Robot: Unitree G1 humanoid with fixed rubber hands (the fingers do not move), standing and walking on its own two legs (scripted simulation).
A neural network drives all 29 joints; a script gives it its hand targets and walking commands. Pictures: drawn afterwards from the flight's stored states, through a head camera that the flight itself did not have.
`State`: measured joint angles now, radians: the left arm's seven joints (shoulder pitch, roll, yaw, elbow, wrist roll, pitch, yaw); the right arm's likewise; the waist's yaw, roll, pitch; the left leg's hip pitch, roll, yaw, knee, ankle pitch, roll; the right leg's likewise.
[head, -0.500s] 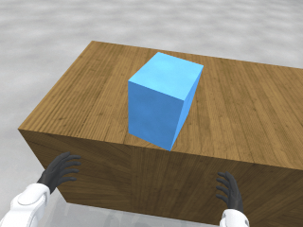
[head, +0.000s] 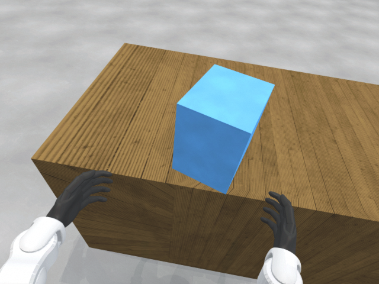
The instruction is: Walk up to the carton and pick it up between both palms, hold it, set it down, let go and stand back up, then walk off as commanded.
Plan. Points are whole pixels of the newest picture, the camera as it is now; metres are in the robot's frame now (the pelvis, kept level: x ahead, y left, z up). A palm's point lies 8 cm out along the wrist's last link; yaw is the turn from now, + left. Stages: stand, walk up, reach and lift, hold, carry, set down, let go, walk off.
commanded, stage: reach and lift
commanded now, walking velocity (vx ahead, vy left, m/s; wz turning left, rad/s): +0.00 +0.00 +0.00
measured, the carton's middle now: (220, 129) +0.49 +0.00 +0.06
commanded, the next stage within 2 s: none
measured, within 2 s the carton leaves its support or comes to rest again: neither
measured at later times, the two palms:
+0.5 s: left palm (82, 181) +0.26 +0.26 +0.08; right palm (282, 222) +0.24 -0.12 +0.08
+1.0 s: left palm (102, 140) +0.33 +0.24 +0.13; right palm (297, 183) +0.29 -0.14 +0.13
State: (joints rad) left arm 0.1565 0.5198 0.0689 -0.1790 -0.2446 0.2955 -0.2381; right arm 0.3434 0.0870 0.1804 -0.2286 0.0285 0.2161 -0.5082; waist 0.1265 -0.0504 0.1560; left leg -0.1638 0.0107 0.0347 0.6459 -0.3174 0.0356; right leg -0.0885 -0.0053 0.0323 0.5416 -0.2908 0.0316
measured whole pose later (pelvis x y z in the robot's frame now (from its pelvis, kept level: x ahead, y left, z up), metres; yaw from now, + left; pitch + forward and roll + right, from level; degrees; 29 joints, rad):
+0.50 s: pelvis +0.02 +0.01 +0.00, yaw +0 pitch -8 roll -3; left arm 0.09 0.53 0.07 -0.25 -0.31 0.40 -0.20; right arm 0.29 0.09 0.16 -0.26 0.03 0.24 -0.48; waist 0.08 -0.05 0.16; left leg -0.16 0.01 0.04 0.63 -0.34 0.05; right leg -0.07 -0.01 0.03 0.49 -0.29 0.04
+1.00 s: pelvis +0.02 +0.01 +0.00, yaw +0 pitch -8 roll -3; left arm -0.26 0.53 0.07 -0.10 -0.31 0.62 -0.19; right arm -0.06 0.05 0.06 -0.27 0.11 0.48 -0.49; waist 0.01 -0.05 0.16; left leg -0.16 0.01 0.04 0.62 -0.33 0.05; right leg -0.07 -0.01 0.03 0.48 -0.28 0.05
